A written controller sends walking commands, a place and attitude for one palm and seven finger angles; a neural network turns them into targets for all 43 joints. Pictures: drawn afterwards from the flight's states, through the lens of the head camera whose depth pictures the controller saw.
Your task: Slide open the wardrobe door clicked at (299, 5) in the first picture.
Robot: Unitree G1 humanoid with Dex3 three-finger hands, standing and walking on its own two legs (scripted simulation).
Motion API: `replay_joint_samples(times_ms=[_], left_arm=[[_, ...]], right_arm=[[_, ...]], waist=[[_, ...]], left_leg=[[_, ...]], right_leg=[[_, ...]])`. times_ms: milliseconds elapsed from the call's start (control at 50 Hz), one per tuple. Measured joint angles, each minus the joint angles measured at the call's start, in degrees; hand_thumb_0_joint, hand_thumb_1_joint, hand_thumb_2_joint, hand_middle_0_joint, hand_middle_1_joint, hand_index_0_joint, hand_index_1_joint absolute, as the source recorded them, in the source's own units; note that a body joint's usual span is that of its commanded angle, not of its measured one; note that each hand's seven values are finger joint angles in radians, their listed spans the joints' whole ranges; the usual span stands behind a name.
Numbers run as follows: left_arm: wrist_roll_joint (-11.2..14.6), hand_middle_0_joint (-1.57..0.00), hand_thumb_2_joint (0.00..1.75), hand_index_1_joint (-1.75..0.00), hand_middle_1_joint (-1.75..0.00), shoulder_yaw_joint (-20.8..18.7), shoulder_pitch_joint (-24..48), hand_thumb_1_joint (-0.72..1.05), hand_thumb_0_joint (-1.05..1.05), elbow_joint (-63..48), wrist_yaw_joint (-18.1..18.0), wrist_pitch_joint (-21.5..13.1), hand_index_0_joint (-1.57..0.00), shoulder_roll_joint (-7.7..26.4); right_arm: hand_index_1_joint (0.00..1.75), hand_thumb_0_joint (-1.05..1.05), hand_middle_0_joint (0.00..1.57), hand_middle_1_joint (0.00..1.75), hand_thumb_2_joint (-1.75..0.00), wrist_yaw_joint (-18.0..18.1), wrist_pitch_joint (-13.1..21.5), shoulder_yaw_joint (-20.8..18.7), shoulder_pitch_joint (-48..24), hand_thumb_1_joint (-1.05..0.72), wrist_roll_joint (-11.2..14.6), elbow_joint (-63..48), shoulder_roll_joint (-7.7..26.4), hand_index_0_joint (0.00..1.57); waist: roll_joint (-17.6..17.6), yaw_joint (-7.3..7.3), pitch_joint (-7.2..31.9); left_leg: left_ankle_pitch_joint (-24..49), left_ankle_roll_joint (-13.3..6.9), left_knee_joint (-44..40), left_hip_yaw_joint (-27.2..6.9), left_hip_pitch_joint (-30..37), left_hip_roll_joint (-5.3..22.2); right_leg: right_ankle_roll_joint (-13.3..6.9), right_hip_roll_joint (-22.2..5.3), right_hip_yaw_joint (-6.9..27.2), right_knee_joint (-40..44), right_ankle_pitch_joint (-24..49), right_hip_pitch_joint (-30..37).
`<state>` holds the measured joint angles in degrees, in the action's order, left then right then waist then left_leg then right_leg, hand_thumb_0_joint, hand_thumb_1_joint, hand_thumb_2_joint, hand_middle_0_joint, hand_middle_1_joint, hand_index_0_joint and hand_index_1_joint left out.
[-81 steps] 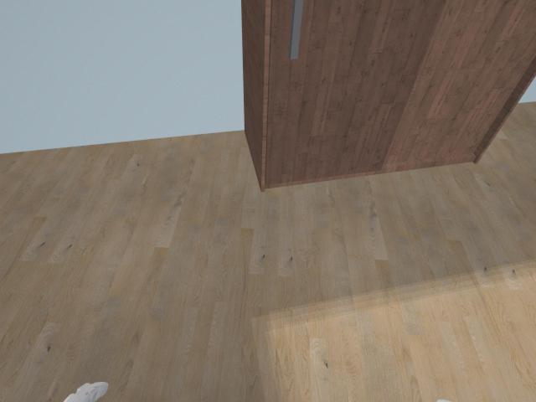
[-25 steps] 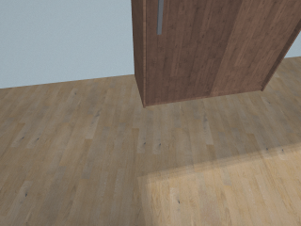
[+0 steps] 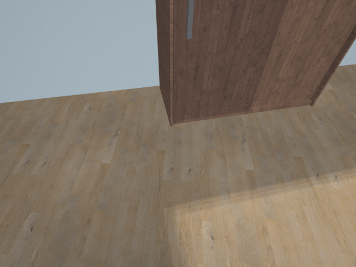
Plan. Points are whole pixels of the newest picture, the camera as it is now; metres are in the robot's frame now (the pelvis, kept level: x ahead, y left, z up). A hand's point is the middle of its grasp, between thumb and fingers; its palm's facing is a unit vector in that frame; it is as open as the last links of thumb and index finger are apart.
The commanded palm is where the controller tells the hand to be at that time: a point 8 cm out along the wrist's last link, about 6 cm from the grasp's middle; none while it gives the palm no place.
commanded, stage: walk to a spot facing it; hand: left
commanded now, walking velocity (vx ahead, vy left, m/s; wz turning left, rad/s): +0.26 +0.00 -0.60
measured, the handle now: (189, 6) +1.26 +0.02 +0.11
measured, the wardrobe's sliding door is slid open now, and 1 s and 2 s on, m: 0.00 0.00 0.00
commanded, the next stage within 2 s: turn to face it in 1.76 s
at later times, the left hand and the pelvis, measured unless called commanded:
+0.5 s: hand out of the picture +0.12 +0.13 -0.17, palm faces -0.19 -0.96 -0.20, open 7.3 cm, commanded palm none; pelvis +0.10 -0.06 -0.01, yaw -16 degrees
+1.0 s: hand (144, 179) +0.43 +0.14 -0.19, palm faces -0.44 -0.88 -0.19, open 7.4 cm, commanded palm none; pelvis +0.31 -0.03 -0.01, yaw -32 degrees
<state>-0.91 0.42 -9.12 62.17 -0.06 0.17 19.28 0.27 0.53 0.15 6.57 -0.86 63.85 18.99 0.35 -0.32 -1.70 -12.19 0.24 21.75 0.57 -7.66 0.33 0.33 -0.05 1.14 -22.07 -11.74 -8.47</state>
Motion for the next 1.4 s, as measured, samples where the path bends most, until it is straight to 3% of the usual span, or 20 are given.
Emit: replay_joint_samples(times_ms=[140,240,300,320,380,420,540,660,800,840,900,940,980,1080,1180,1300,1400], left_arm=[[-0.5,-0.2,0.9,-0.3,-0.3,-1.0,-6.1,0.91,0.0,-1.5,1.3,1.9,-0.2,-2.8],[-0.6,-0.2,0.9,-0.3,-0.3,-1.9,-9.2,0.91,0.01,-2.2,2.4,2.3,-0.2,-5.7],[-0.6,-0.2,0.9,-0.3,-0.3,-2.4,-9.3,0.91,0.01,-3.6,3.0,1.2,-0.2,-7.1],[-0.8,-0.2,0.9,-0.3,-0.3,-2.6,-9.2,0.91,0.01,-4.2,2.9,0.2,-0.2,-7.2],[-0.2,-0.21,0.9,-0.3,-0.3,-2.9,-9.3,0.91,0.0,-5.2,1.6,-1.9,-0.2,-8.0],[-0.2,-0.21,0.9,-0.3,-0.3,-2.9,-10.3,0.91,0.0,-5.3,1.0,-2.4,-0.2,-8.6],[-0.6,-0.21,0.9,-0.3,-0.3,-2.5,-13.9,0.91,0.0,-3.5,0.7,-2.7,-0.2,-10.3],[-0.7,-0.21,0.9,-0.3,-0.3,-2.7,-15.0,0.91,0.0,-3.1,0.3,-3.4,-0.2,-10.5],[-1.0,-0.21,0.9,-0.3,-0.3,-3.4,-15.9,0.91,0.0,-3.5,-0.3,-3.0,-0.2,-9.1],[-0.4,-0.21,0.9,-0.3,-0.3,-4.1,-16.1,0.91,0.0,-3.1,-0.1,-2.5,-0.2,-8.5],[-0.3,-0.21,0.9,-0.3,-0.3,-5.1,-13.9,0.91,0.0,-2.2,0.3,-1.1,-0.2,-6.9],[-0.8,-0.2,0.9,-0.3,-0.3,-5.7,-12.1,0.91,0.01,-2.6,0.9,-0.4,-0.2,-6.0],[-1.2,-0.2,0.9,-0.3,-0.3,-6.2,-10.1,0.91,0.01,-3.9,1.4,0.2,-0.2,-5.3],[-1.4,-0.2,0.9,-0.3,-0.3,-6.8,-6.1,0.91,0.0,-7.3,1.9,1.2,-0.2,-5.2],[-1.5,-0.2,0.9,-0.3,-0.3,-6.6,-3.1,0.91,0.0,-8.1,2.4,2.2,-0.19,-6.4],[-1.3,-0.2,0.9,-0.3,-0.3,-5.3,0.7,0.91,0.0,-8.0,3.0,2.8,-0.2,-8.5],[-1.1,-0.2,0.9,-0.3,-0.3,-4.2,4.3,0.91,0.01,-9.0,3.1,1.8,-0.2,-10.2]], right_arm=[[0.3,0.01,0.2,0.3,-0.9,-0.1,-0.5,-0.7,4.1,-0.91,-0.5,-2.1,-3.3,0.2],[0.3,0.01,0.2,0.3,-0.9,0.1,0.9,-1.7,7.5,-0.91,-0.5,-3.2,-5.0,0.2],[0.3,0.01,0.2,0.3,-0.9,0.2,1.0,-2.2,9.6,-0.91,-0.7,-2.9,-4.9,0.2],[0.3,0.01,0.2,0.3,-0.9,0.1,0.7,-2.3,10.3,-0.91,-0.5,-2.6,-5.0,0.2],[0.3,0.01,0.2,0.3,-0.9,-0.2,-0.9,-2.5,10.3,-0.91,-0.3,-1.2,-5.3,0.2],[0.3,0.01,0.2,0.3,-0.9,-0.3,-1.0,-2.7,9.2,-0.91,-0.5,-1.4,-5.7,0.2],[0.3,0.01,0.2,0.29,-0.9,-0.9,0.0,-3.5,3.8,-0.91,-0.7,-6.7,-6.7,0.2],[0.3,0.01,0.2,0.29,-0.9,-1.3,0.3,-3.6,0.6,-0.91,-0.7,-9.6,-7.6,0.2],[0.3,0.01,0.2,0.29,-0.9,-1.3,1.4,-2.7,-1.6,-0.91,-0.3,-11.3,-8.9,0.2],[0.3,0.01,0.2,0.3,-0.9,-0.9,2.9,-2.1,-1.9,-0.91,-0.6,-12.0,-9.3,0.2],[0.3,0.01,0.2,0.3,-0.9,-0.4,3.8,-1.3,-0.6,-0.91,-0.8,-12.3,-10.4,0.2],[0.3,0.0,0.2,0.3,-0.9,0.0,3.9,-1.2,1.9,-0.91,-0.8,-11.6,-10.8,0.2],[0.3,0.0,0.2,0.3,-0.9,0.5,4.0,-1.4,4.9,-0.91,-0.7,-10.2,-10.9,0.2],[0.3,0.0,0.2,0.3,-0.9,1.5,4.1,-2.6,11.8,-0.93,-0.2,-6.4,-9.6,0.2],[0.3,0.0,0.2,0.29,-0.9,1.7,4.0,-2.6,17.3,-0.92,-0.1,-3.5,-9.3,0.2],[0.3,0.01,0.2,0.29,-0.9,1.5,3.8,-2.0,21.4,-0.92,-0.8,-1.8,-10.4,0.2],[0.3,0.01,0.2,0.29,-0.9,1.1,3.1,-1.9,23.2,-0.91,-1.1,-1.1,-11.5,0.2]], waist=[[0.4,-0.81,2.1],[-0.1,-0.65,0.6],[-1.8,-0.21,-1.0],[-2.1,-0.18,-1.3],[-2.4,-1.08,-2.2],[-1.9,-1.74,-2.1],[-0.8,-0.96,-0.8],[-1.2,-1.8,0.2],[0.3,-3.99,0.5],[1.0,-3.56,0.2],[2.5,-2.85,-0.7],[2.6,-2.09,-0.5],[2.7,-1.73,-0.2],[2.5,-0.96,0.5],[2.1,0.53,0.3],[1.1,3.17,-1.9],[-0.2,4.87,-4.0]], left_leg=[[-5.7,0.0,5.9,3.7,-0.9,1.3],[-8.9,1.0,6.9,8.1,2.0,3.2],[-12.3,2.4,11.1,9.2,2.4,5.6],[-14.1,2.1,16.6,9.0,0.3,6.7],[-15.6,1.1,37.1,4.1,-8.9,6.1],[-12.2,1.1,43.7,3.2,-14.3,5.6],[-2.2,3.0,42.3,2.3,-25.7,6.2],[2.4,3.8,34.6,1.0,-28.9,6.8],[-0.1,2.0,16.0,2.7,-20.1,3.7],[2.0,-0.5,13.4,4.0,-17.0,3.1],[-2.9,-2.6,16.2,7.6,-13.9,3.7],[-3.6,-2.3,13.5,9.2,-10.3,4.0],[-3.3,-2.5,9.9,10.6,-6.8,3.8],[-3.5,-3.0,3.3,14.7,-0.3,2.7],[-5.5,-2.6,0.3,18.3,4.5,1.9],[-9.2,-0.9,-0.9,22.1,9.7,2.6],[-14.4,2.2,2.5,25.2,12.5,5.4]], right_leg=[[-1.0,1.3,3.2,-8.8,-6.9,-3.7],[-0.8,-0.3,-2.3,-21.5,-15.3,-10.0],[-1.3,-0.6,-5.7,-16.3,-10.7,-9.8],[-2.1,-0.3,-6.3,-15.9,-5.3,-9.8],[-4.6,1.4,-6.8,-17.2,-7.5,-8.5],[-5.1,2.5,-5.7,-13.8,-7.6,-6.2],[-5.0,3.9,-0.8,-2.8,-3.5,-0.4],[-4.0,4.5,2.5,1.5,-4.3,4.0],[-1.4,3.2,6.5,-1.8,-11.3,7.4],[-1.4,3.1,7.1,-12.8,-15.3,3.9],[-1.9,2.5,3.7,-38.7,-16.1,-7.0],[-1.7,1.0,0.3,-47.4,-11.8,-13.1],[-1.3,-0.7,-1.7,-50.2,-7.1,-18.1],[0.1,-3.5,-2.1,-50.2,1.7,-27.3],[0.9,-5.2,-2.5,-46.0,6.1,-31.0],[0.2,-5.5,-6.7,-31.9,4.2,-28.2],[-3.0,-2.4,-10.4,-20.1,-1.5,-22.9]])
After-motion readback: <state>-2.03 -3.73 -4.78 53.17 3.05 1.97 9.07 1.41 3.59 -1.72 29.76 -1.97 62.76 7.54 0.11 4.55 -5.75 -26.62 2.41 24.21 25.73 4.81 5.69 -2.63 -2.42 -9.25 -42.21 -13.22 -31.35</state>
